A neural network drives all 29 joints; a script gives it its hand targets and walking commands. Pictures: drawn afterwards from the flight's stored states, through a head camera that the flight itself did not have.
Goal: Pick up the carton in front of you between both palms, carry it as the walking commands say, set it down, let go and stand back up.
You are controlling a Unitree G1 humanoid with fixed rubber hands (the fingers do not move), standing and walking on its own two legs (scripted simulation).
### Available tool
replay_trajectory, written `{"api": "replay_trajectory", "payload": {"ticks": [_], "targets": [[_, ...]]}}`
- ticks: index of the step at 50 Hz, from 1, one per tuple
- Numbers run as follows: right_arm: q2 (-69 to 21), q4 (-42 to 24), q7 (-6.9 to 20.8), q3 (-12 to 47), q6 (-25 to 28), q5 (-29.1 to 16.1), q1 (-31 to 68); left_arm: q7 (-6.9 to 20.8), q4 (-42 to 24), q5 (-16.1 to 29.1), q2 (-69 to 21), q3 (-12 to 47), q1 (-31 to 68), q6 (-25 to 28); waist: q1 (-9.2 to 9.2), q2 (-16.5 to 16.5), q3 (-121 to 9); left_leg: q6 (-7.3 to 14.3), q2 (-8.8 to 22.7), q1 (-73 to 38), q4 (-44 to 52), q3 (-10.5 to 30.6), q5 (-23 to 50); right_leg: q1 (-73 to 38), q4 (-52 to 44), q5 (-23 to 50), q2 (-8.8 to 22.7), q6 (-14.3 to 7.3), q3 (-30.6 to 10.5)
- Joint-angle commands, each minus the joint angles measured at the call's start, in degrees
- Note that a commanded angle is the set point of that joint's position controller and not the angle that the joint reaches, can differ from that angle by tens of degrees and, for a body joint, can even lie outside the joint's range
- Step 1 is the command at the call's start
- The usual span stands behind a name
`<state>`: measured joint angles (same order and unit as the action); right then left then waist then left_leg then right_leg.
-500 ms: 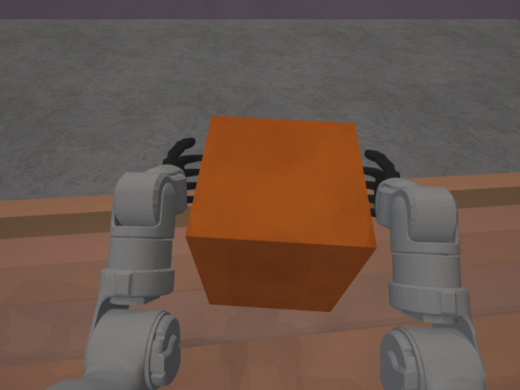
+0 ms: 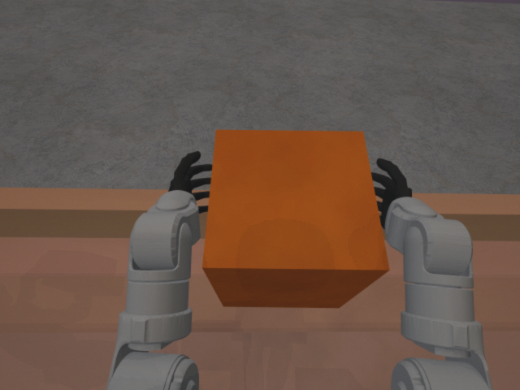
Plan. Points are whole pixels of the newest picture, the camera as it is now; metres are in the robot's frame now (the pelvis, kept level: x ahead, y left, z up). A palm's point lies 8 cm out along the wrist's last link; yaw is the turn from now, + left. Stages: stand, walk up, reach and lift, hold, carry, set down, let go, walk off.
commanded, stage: carry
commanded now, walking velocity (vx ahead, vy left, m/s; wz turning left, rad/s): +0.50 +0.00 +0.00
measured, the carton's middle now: (284, 229) +0.37 -0.01 +0.05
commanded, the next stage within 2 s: none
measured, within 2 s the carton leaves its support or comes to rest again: neither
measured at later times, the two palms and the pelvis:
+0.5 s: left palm (196, 148) +0.72 +0.21 -0.10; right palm (305, 166) +0.68 -0.09 -0.11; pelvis +0.36 +0.09 -0.17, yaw +0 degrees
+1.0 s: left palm (207, 115) +1.06 +0.24 -0.24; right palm (287, 116) +1.09 -0.06 -0.24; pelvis +0.73 +0.06 -0.31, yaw -1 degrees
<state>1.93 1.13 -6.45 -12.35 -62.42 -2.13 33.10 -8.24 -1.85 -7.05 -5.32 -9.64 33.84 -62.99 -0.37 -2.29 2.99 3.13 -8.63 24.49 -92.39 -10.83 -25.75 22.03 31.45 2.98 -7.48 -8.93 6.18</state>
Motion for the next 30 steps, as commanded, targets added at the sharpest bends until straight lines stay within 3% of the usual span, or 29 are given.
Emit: {"api": "replay_trajectory", "payload": {"ticks": [1,2,3,4,5,6,7,8,9,10,11,14,15,16,17,18,19,20,21,22,23,24,25,27,28,29,30], "targets": [[-51.5,-3.2,12.7,36.9,-2.6,-18.4,36.9,12.3,0.7,25.6,-47.6,38.6,33.4,-1.9,-4.40,1.0,-30.5,-2.4,6.4,31.6,-1.9,19.5,-4.1,-43.7,5.7,16.6,24.5,-11.5,-32.8],[-49.5,-2.4,11.8,34.1,-3.5,-15.9,36.2,12.7,-0.3,28.5,-48.8,39.2,37.2,-2.9,-3.52,4.6,-27.2,-1.6,7.6,31.3,5.5,18.0,-2.7,-36.4,6.9,14.1,22.0,-9.9,-30.9],[-49.1,-0.5,11.2,31.4,-4.1,-14.1,35.5,13.1,0.2,30.8,-49.8,39.6,41.2,-3.7,-2.11,7.4,-27.4,-1.6,7.8,28.3,15.6,17.3,1.3,-29.9,5.9,11.4,20.7,-10.3,-31.4],[-48.3,-0.7,10.9,29.4,-4.2,-12.3,35.8,13.5,0.5,33.0,-52.2,40.7,45.0,-3.8,-1.93,3.9,-26.6,-1.9,9.4,23.0,23.8,18.4,2.0,-20.4,3.0,5.9,24.2,-13.1,-38.4],[-48.5,-0.1,10.8,28.2,-4.0,-10.8,38.2,14.1,1.5,34.9,-54.8,40.9,47.0,-3.8,-3.71,4.6,-24.9,-2.2,8.1,19.0,22.9,15.9,4.0,-15.2,0.8,10.8,24.0,-12.9,-40.3],[-49.6,1.1,10.9,27.3,-3.7,-10.1,38.9,14.6,3.2,36.4,-57.1,41.1,48.9,-3.6,-3.16,4.2,-25.8,-1.3,8.6,17.7,16.5,16.0,11.7,-13.8,4.5,17.9,24.1,-10.9,-40.6],[-50.5,2.0,11.2,26.9,-3.2,-9.7,39.2,15.1,4.8,37.3,-59.9,40.7,49.7,-3.2,-2.74,6.4,-24.7,-1.0,9.8,19.1,19.5,15.8,12.8,-12.8,7.1,17.3,22.1,-8.3,-37.3],[-51.7,2.5,11.4,26.8,-2.6,-9.6,40.8,15.5,5.4,38.3,-62.4,40.6,51.3,-2.7,-5.28,11.5,-23.4,-0.5,10.0,21.4,34.5,16.0,27.8,-13.1,14.5,1.7,13.1,-4.2,-29.4],[-53.7,3.6,11.6,26.8,-2.2,-9.7,40.9,15.8,6.1,38.9,-63.6,40.4,52.6,-2.2,-5.71,7.3,-24.0,-0.4,7.9,18.2,37.5,11.8,33.8,-12.0,16.1,-0.2,11.2,-3.0,-25.8],[-54.8,3.5,11.5,27.4,-1.8,-10.0,42.1,16.0,7.1,39.1,-64.5,39.4,52.6,-1.6,-6.48,6.8,-23.7,-0.9,6.9,10.4,44.6,9.8,41.5,-6.0,16.9,-8.3,8.7,-2.8,-22.9],[-56.1,3.1,11.4,28.1,-1.6,-10.1,43.0,16.3,8.2,38.8,-65.1,38.4,51.6,-1.0,-6.87,3.1,-22.7,-1.4,5.7,5.3,49.6,7.8,40.8,-3.6,15.5,-11.2,7.9,-2.7,-21.3],[-58.7,1.3,10.6,31.4,-1.4,-11.6,45.8,16.7,10.2,37.1,-66.0,35.5,46.6,0.3,-8.24,-4.8,-20.4,-1.5,6.4,-1.3,63.9,6.5,44.3,-5.7,22.3,-8.1,6.8,-1.1,-16.7],[-59.3,1.0,10.4,32.4,-1.4,-12.2,45.8,16.6,11.3,36.0,-65.9,35.0,44.6,0.5,-7.14,-5.1,-21.2,-1.1,6.0,-4.8,70.1,5.2,47.6,-7.6,27.9,-6.8,6.6,-0.3,-14.4],[-59.6,1.1,10.2,32.4,-1.4,-12.0,44.5,16.6,12.3,35.3,-65.4,33.9,43.4,0.8,0.36,-6.6,-28.1,0.3,4.9,-19.2,61.5,1.2,52.0,-3.9,40.1,7.5,9.4,0.9,-10.5],[-59.2,1.6,10.1,33.0,-1.3,-11.8,40.6,16.7,12.6,34.6,-65.3,33.9,40.6,0.9,7.98,1.1,-32.5,3.6,7.9,-31.1,62.9,6.1,43.3,4.1,55.5,8.0,8.9,4.2,-8.1],[-58.5,2.3,10.1,33.0,-1.0,-12.2,40.9,16.7,13.0,33.4,-65.9,32.9,40.7,0.7,6.08,14.0,-32.1,9.4,20.0,-45.4,53.0,18.9,63.3,23.4,72.7,-39.3,3.6,8.0,-7.1],[-59.7,4.8,10.2,33.9,-0.9,-13.7,37.6,16.4,14.4,31.5,-63.3,31.1,37.6,0.3,5.05,12.2,-37.3,14.1,27.1,-53.1,51.2,35.4,55.5,35.1,78.0,-43.6,3.2,8.4,-9.5],[-62.5,4.7,10.5,35.2,-0.6,-15.8,39.2,15.9,15.3,29.4,-62.2,30.1,36.4,0.1,6.28,6.2,-36.1,15.1,26.5,-50.1,51.9,37.6,48.0,37.8,74.5,-41.1,5.8,7.6,-9.6],[-64.1,1.2,10.8,37.3,0.4,-17.7,42.7,15.5,13.5,28.2,-62.9,29.6,35.9,0.5,6.50,5.4,-37.7,18.5,28.7,-47.4,54.2,46.9,29.3,40.8,69.6,-39.5,7.5,7.3,-12.5],[-67.6,-2.0,11.4,39.9,0.9,-20.4,46.6,15.0,12.2,26.2,-61.3,29.0,36.4,1.1,4.56,-4.2,-33.3,14.8,25.9,-37.8,53.8,41.6,27.1,38.2,59.1,-31.9,9.4,7.3,-13.9],[-69.7,-4.8,11.7,42.3,1.9,-22.6,51.0,14.7,10.0,25.5,-60.9,29.1,37.4,1.5,4.24,1.9,-33.6,15.5,26.2,-32.7,52.2,44.0,32.0,34.7,55.5,-31.4,9.6,7.3,-14.1],[-70.8,-6.3,11.9,43.4,2.5,-24.8,52.3,14.3,7.9,25.4,-61.0,29.9,37.9,2.1,3.55,0.3,-30.1,15.0,25.0,-25.1,53.8,39.8,32.0,31.0,47.4,-27.4,10.1,7.9,-12.9],[-71.9,-7.6,12.1,44.1,3.1,-26.0,53.1,13.8,6.5,25.3,-60.6,30.7,38.0,2.7,4.30,2.1,-28.6,14.6,23.4,-20.7,55.8,38.4,30.7,27.1,38.4,-27.4,9.8,8.1,-11.2],[-72.6,-8.6,12.5,45.0,3.9,-26.9,51.1,12.8,3.0,24.8,-60.3,32.4,37.3,3.9,5.53,9.2,-30.0,13.8,21.2,-19.8,55.1,33.3,40.4,22.7,33.0,-22.4,8.5,7.5,-7.5],[-72.6,-8.0,12.7,45.5,4.2,-27.1,49.1,12.2,1.5,24.0,-59.7,33.1,36.4,4.5,5.35,10.9,-32.9,11.5,20.1,-24.1,49.6,29.8,47.7,23.1,38.8,-12.4,8.3,6.0,-5.9],[-72.4,-8.0,13.1,45.7,4.7,-27.5,46.5,11.9,0.3,23.5,-58.9,34.1,35.6,5.0,8.25,7.6,-33.1,9.1,14.5,-32.0,42.3,26.6,38.5,31.9,29.6,-1.8,8.6,5.4,-7.2],[-71.9,-7.8,13.3,46.2,5.0,-27.5,45.1,11.5,-0.7,23.0,-58.1,34.8,34.9,5.5,9.64,7.9,-32.6,7.7,12.3,-34.7,40.4,25.8,38.8,33.5,24.3,1.0,7.1,5.8,-5.3]]}}
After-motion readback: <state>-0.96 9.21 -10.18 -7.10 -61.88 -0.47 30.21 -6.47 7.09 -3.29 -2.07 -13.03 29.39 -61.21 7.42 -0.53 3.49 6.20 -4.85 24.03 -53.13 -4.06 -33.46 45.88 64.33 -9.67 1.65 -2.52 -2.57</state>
